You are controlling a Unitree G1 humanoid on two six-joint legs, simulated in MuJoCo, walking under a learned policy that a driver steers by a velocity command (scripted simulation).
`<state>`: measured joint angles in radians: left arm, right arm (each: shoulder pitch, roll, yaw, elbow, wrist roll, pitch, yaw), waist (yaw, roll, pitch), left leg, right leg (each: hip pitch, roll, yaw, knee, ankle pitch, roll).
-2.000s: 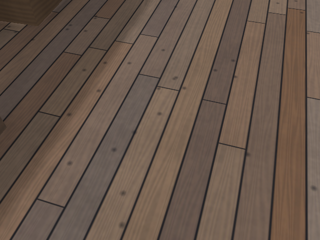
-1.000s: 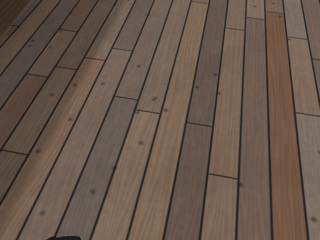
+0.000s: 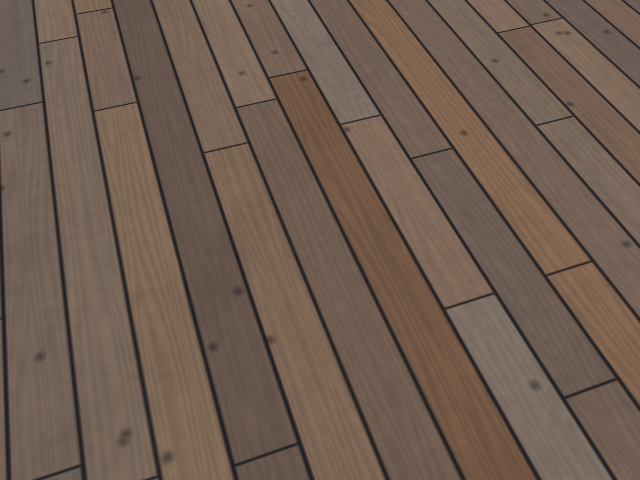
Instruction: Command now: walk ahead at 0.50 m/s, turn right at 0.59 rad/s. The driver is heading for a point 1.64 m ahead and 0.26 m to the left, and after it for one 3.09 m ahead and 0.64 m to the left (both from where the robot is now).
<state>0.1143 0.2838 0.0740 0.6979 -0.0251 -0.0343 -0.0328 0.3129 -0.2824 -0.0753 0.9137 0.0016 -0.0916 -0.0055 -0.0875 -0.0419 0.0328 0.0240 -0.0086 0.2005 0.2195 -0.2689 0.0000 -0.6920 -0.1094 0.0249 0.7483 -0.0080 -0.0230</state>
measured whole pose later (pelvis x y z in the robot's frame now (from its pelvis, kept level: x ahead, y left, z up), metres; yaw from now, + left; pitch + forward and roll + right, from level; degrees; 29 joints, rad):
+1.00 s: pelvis +0.33 -0.09 -0.01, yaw +3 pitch +3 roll +0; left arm 0.19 0.28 0.07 0.73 0.01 0.00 0.02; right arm 0.18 -0.32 -0.09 0.65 0.01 0.05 -0.03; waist -0.02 0.04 0.02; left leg -0.46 -0.09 -0.18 0.58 -0.24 0.01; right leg -0.34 0.03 0.06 0.55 -0.23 0.00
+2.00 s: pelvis +0.65 +0.04 -0.01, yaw +28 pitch +2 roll -1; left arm 0.15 0.28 0.05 0.72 0.00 -0.10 -0.04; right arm 0.36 -0.29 -0.04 0.76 0.03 -0.05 0.00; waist -0.02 0.03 0.04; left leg -0.32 -0.01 -0.08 1.17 -0.43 0.03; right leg -0.40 0.04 -0.05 0.52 -0.15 -0.06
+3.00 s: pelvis +1.10 +0.30 -0.02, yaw +13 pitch +2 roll +1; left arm 0.12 0.30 0.07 0.66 0.00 -0.03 -0.04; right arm 0.20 -0.30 -0.06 0.76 0.00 -0.04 -0.02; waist -0.01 0.00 0.08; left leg -0.32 -0.01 0.02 1.18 -0.58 -0.05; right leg -0.51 0.07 -0.01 0.59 -0.13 -0.10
